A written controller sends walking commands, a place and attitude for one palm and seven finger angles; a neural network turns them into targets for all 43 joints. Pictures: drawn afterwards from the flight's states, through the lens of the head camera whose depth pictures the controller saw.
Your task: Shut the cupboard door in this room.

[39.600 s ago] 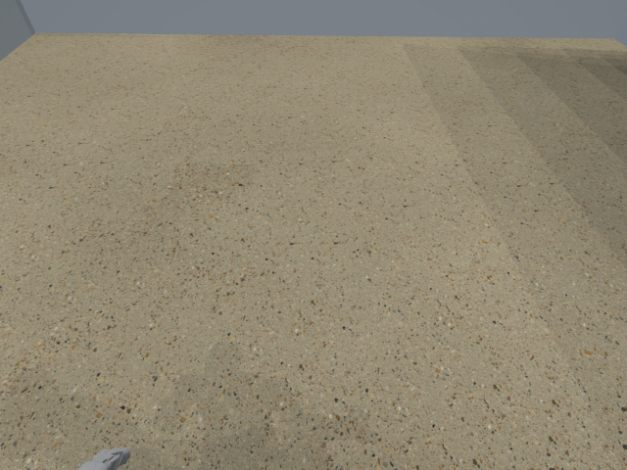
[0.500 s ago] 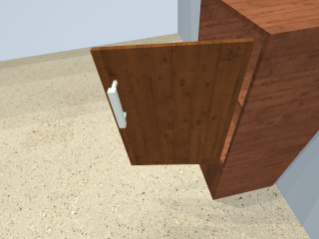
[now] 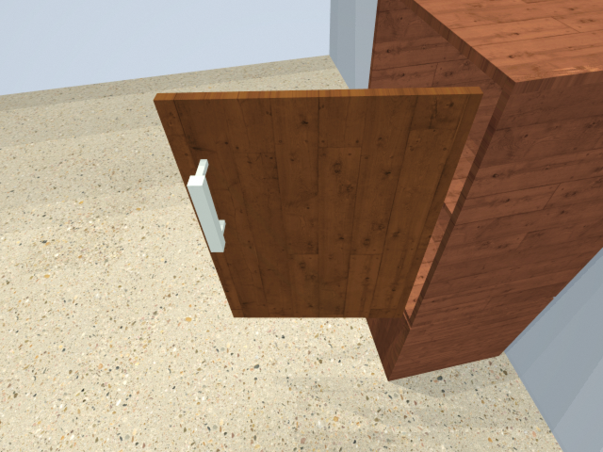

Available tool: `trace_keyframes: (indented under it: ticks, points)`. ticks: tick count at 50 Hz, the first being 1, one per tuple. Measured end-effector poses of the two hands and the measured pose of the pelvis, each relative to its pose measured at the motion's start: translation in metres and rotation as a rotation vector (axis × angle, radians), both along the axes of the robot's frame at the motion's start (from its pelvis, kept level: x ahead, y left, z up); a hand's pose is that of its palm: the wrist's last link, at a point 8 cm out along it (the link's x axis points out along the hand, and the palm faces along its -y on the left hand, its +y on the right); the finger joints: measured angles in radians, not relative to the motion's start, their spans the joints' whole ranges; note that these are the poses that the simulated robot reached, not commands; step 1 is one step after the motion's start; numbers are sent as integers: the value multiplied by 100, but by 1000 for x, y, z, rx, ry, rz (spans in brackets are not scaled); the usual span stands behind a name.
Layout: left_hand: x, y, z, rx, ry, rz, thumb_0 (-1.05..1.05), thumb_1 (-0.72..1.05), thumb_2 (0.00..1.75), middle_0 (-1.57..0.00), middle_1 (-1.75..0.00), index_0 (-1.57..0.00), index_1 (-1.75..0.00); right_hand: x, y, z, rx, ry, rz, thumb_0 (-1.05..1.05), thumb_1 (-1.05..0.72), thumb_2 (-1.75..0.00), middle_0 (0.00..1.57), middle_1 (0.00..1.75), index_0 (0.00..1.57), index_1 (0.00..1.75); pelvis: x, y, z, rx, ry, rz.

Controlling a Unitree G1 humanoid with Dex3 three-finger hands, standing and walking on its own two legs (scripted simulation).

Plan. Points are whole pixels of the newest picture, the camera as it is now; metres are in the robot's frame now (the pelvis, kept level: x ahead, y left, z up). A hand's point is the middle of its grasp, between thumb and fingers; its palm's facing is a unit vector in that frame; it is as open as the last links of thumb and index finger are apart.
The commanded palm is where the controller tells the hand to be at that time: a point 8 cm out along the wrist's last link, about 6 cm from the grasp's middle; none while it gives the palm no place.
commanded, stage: look again from close up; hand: left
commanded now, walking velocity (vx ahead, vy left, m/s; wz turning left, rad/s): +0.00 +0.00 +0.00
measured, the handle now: (210, 207) +0.45 +0.17 +0.07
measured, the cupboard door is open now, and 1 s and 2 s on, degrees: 77 77 77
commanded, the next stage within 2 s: raise the hand and make a fist in 0.14 s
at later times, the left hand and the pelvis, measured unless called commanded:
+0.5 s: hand (185, 368) +0.22 +0.16 +0.01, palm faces +0.16 -0.99 +0.00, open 6.9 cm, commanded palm +0.11 +0.21 -0.05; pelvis +0.00 -0.02 -0.03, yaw +3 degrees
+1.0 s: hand (188, 416) +0.17 +0.16 -0.02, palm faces -0.10 -0.99 +0.00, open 4.5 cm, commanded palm +0.14 +0.23 +0.00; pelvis -0.03 -0.01 -0.07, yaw +3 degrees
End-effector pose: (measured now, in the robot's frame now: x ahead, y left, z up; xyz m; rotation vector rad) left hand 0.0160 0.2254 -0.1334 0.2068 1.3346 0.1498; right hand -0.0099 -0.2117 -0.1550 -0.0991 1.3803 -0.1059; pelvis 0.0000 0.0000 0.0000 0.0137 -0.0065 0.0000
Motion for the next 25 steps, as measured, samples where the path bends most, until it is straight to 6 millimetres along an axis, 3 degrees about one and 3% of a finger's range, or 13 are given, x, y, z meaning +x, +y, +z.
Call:
trace_keyframes:
  ticks: [13,15,21,23,25]
  points:
    - [3,-10,-5,-13,28,22,1,93,90,-20,-30,-20,-30,36,-16,4,-36,-24,19,1,-92,-89,19,30,20,29,18,-7,0,-6,1,6]
    - [32,-3,9,-13,-162,104,2,93,90,-20,-30,-21,-30,48,-23,11,-81,-126,23,1,-91,-89,20,30,21,30,17,-10,-4,-2,1,12]
    - [154,-1,118,5,-951,80,2,92,90,-23,-34,-24,-34,116,-46,30,-120,-521,72,1,-91,-89,20,30,21,30,13,-9,-14,-5,29,66]
    - [174,-5,141,-39,-1148,43,1,92,90,-25,-36,-26,-36,141,-52,39,-126,-630,82,1,-91,-89,20,30,20,30,8,-11,-20,-2,63,63]
    - [176,-12,148,-110,-1293,-5,1,92,90,-28,-39,-28,-39,163,-56,51,-136,-722,100,1,-91,-89,20,30,20,30,3,-16,-28,6,100,51]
